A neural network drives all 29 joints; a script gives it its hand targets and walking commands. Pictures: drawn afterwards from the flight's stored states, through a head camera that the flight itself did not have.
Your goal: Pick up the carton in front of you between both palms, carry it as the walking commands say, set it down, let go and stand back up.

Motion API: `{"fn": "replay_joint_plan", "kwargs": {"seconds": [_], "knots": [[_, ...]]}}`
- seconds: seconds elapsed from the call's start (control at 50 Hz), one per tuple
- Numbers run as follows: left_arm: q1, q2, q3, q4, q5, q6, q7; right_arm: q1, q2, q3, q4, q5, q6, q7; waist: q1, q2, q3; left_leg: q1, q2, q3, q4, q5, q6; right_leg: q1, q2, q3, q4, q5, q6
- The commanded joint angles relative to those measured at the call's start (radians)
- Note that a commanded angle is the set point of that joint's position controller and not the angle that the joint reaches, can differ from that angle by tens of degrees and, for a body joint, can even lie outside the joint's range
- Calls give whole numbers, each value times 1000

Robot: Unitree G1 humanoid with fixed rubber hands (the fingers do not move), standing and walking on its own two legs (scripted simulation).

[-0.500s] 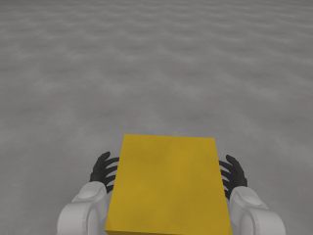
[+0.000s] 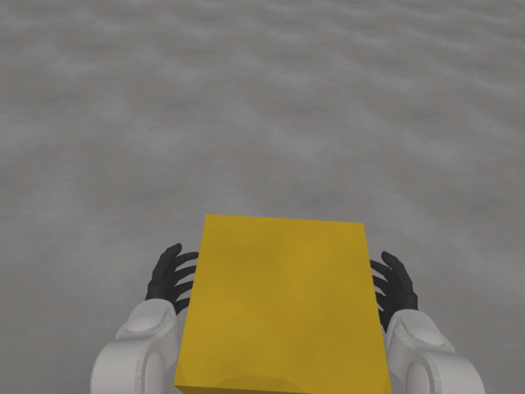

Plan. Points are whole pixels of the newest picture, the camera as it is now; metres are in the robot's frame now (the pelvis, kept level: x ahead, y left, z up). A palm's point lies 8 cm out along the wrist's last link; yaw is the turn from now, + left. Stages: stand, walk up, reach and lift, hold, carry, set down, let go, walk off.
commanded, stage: carry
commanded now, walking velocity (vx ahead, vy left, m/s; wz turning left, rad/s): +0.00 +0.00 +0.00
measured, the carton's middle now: (277, 323) +0.24 +0.00 +0.01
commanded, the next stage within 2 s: none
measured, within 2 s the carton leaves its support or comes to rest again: neither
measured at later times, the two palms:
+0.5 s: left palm (189, 249) +0.33 +0.13 +0.06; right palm (380, 250) +0.34 -0.17 +0.06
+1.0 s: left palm (188, 259) +0.34 +0.14 +0.02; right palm (367, 261) +0.35 -0.16 +0.02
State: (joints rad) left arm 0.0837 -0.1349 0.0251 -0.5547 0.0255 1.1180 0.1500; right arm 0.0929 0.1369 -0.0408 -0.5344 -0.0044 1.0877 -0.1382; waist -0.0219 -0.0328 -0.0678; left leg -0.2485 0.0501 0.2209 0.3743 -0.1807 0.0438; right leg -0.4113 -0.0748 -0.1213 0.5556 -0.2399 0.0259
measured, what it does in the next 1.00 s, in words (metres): steps on the spot: right foot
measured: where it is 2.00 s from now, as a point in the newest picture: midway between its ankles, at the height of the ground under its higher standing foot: outside the picture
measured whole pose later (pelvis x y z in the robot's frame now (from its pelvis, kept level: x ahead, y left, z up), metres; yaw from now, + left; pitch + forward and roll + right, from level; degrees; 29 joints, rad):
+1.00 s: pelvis +0.06 -0.02 -0.01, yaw +2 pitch +2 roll +0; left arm -0.20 -0.14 0.17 0.21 0.22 0.70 0.03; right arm -0.21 0.14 -0.18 0.20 -0.23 0.70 -0.03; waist 0.00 0.00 -0.08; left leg -0.19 0.07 0.18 0.50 -0.33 0.00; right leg -0.31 -0.08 -0.19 0.50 -0.21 -0.01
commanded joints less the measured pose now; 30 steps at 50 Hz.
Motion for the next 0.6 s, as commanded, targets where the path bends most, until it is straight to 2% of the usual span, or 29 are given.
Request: {"fn": "replay_joint_plan", "kwargs": {"seconds": [0.0, 0.02, 0.04, 0.06, 0.08, 0.1, 0.14, 0.18, 0.24, 0.38, 0.58], "knots": [[-302, -686, -563, -115, -159, -12, -31, -305, 662, 570, -123, 182, 7, 56, 16, 167, -251, 74, 172, -61, -19, 250, 16, 230, -6, -48, -173, 241, 6], [-304, -659, -551, -113, -159, 0, -29, -307, 642, 561, -114, 170, 18, 48, 16, 142, -238, 27, 160, -64, 1, 152, -6, 283, -47, -25, -185, 258, 7], [-307, -620, -536, -108, -159, 13, -25, -299, 617, 549, -94, 155, 30, 37, 15, 82, -218, -30, 143, -59, 38, 35, -30, 323, -124, 36, -174, 362, 3], [-325, -593, -526, -98, -160, 23, -21, -309, 588, 545, -106, 150, 45, 26, 6, 12, -191, -25, 109, -82, 21, 10, -57, 286, -171, 78, -134, 477, -26], [-324, -586, -514, -76, -164, 32, -18, -324, 572, 539, -111, 148, 61, 19, 12, -31, -165, 14, 105, -91, 21, 32, -63, 233, -162, 82, -129, 471, -41], [-315, -578, -498, -50, -164, 41, -16, -339, 566, 537, -101, 146, 74, 13, 13, -52, -147, 38, 114, -93, 45, 91, -63, 209, -149, 72, -127, 510, -41], [-297, -566, -471, -5, -159, 51, -12, -337, 559, 529, -70, 139, 89, 3, 15, -63, -174, 62, 118, -97, 86, 202, -70, 226, -134, 59, -103, 621, -41], [-303, -575, -466, 4, -159, 52, -11, -340, 571, 527, -57, 138, 91, -1, 16, -51, -218, 71, 113, -93, 104, 260, -75, 267, -126, 51, -74, 705, -44], [-347, -619, -488, 1, -169, 42, -25, -367, 616, 536, -42, 140, 79, 11, 18, -16, -257, 87, 109, -92, 112, 292, -79, 295, -124, 48, -48, 732, -50], [-420, -638, -537, 51, -164, -9, -97, -417, 632, 553, 38, 125, 25, 83, 20, 33, -285, 112, 111, -98, 133, 362, -68, 288, -102, 32, -6, 653, -52], [-480, -599, -473, 224, -97, -121, -165, -491, 590, 497, 207, 74, -86, 155, 19, 35, -238, 94, 120, -105, 102, 268, -59, 264, -99, 27, -39, 479, -48]]}}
